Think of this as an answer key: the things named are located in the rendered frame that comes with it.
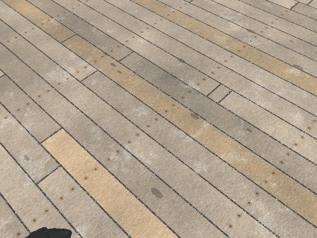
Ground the robot left hand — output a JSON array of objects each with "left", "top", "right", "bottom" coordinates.
[{"left": 25, "top": 227, "right": 72, "bottom": 238}]

